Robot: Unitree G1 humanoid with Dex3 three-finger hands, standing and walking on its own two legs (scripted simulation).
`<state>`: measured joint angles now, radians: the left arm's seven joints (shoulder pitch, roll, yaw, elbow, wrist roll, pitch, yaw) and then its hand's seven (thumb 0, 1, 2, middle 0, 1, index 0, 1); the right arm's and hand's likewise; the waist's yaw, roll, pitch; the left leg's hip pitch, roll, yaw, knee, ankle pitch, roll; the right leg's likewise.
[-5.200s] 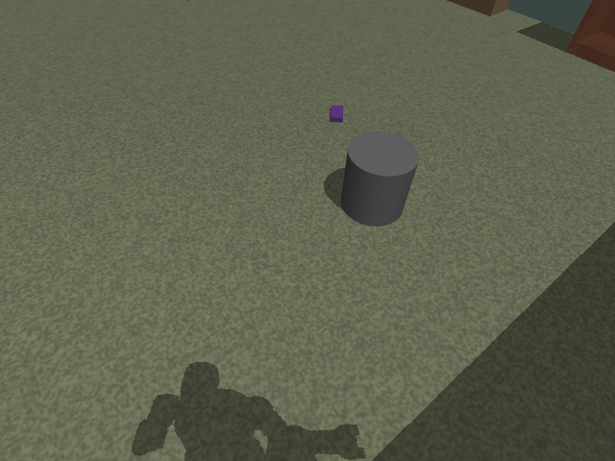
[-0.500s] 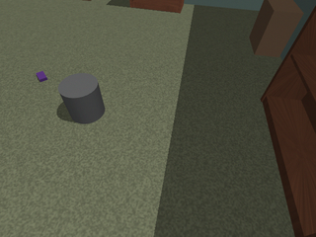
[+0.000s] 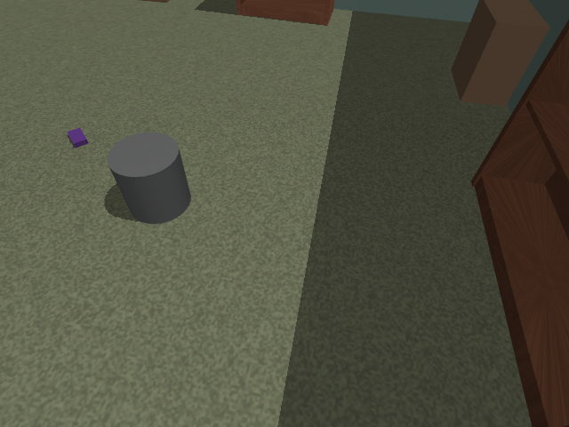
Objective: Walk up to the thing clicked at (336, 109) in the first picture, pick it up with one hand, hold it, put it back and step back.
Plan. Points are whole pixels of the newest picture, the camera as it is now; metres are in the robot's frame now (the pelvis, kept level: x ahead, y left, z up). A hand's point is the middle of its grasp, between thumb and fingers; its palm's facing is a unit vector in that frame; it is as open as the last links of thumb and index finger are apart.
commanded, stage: stand
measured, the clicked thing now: (77, 137) +1.63 +1.16 -0.77
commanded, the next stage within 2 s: walk up in 0.64 s
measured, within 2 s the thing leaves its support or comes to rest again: neither
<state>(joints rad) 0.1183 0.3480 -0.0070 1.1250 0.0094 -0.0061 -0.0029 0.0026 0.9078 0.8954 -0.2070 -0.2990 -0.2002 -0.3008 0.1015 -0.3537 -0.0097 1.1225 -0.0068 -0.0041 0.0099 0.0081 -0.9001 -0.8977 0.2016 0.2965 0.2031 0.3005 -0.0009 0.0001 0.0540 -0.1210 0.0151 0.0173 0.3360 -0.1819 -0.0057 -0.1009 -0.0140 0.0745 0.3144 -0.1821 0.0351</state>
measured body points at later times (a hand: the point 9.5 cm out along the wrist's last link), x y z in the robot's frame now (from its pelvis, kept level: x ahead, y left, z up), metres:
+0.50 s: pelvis +0.00 +0.00 +0.00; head +0.01 +0.00 +0.45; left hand +0.06 +0.30 -0.13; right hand +0.07 -0.30 -0.13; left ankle +0.00 +0.12 -0.75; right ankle +0.00 -0.15 -0.75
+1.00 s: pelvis +0.06 -0.07 -0.02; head +0.05 -0.09 +0.42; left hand +0.13 +0.28 -0.11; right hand +0.10 -0.42 -0.15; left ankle +0.01 +0.09 -0.71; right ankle +0.10 -0.18 -0.75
